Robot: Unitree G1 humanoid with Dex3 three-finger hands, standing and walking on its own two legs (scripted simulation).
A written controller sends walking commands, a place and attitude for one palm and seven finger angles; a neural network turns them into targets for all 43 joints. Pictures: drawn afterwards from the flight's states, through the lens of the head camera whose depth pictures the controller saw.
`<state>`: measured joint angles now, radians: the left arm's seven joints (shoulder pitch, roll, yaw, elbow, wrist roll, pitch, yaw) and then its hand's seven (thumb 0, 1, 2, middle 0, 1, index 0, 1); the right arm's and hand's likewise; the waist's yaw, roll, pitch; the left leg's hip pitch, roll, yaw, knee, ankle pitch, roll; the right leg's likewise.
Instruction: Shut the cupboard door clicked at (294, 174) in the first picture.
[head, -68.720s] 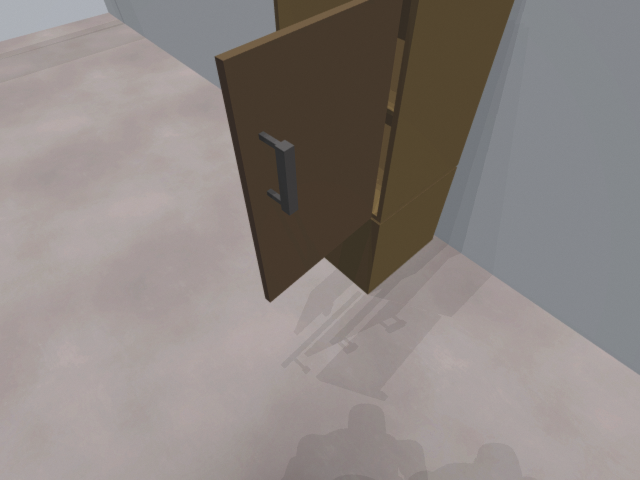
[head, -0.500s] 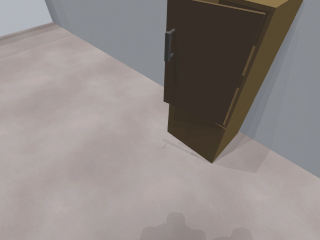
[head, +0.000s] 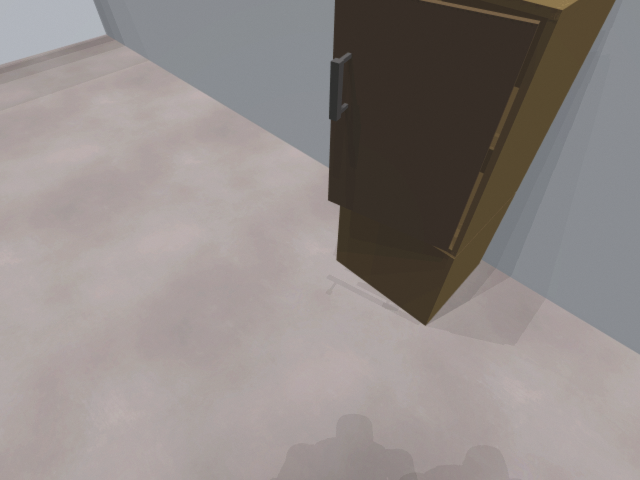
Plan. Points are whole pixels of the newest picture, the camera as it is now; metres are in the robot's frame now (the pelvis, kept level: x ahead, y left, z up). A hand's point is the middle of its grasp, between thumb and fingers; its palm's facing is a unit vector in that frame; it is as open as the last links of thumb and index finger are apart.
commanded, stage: walk to a spot facing it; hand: left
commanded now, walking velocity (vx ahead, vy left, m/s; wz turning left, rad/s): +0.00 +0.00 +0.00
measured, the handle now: (340, 87) +0.91 +0.00 +0.04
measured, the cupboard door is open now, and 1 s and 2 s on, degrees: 12 12 12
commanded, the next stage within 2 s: turn to face it in 1.80 s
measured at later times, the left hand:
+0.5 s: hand out of the picture +0.02 +0.22 -0.21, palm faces +0.20 -0.96 -0.21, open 7.4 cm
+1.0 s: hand out of the picture +0.00 +0.20 -0.16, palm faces +0.46 -0.83 -0.31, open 7.4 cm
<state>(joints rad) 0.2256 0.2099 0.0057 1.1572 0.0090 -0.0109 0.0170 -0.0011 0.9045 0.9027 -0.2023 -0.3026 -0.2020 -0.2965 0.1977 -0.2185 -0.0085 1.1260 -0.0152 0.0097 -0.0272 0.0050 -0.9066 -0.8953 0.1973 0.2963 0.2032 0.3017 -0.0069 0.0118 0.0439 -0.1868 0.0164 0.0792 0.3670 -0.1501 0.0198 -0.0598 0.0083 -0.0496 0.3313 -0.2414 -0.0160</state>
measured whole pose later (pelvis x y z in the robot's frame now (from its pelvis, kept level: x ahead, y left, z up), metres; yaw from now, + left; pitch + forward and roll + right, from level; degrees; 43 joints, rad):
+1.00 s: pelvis +0.02 -0.02 -0.01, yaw +30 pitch +1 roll +1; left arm 0.17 0.20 0.05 0.89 0.03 0.02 0.03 0.00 0.90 0.90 -0.20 -0.30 -0.20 -0.30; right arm 0.19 -0.28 -0.11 0.90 -0.03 0.08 0.01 0.01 -0.91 -0.90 0.20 0.30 0.20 0.30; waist -0.04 0.04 0.10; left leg -0.56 -0.04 -0.03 1.11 -0.43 -0.05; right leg -0.23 -0.06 -0.07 0.55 -0.34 0.01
